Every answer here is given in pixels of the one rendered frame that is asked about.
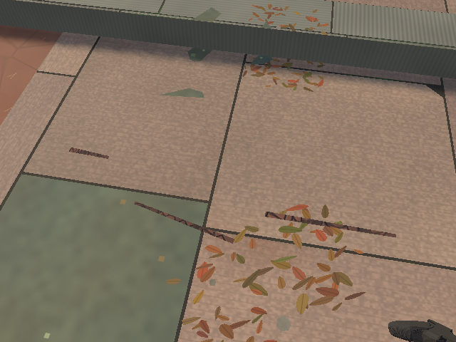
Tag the right robot hand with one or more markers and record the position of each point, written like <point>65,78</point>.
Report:
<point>420,331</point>

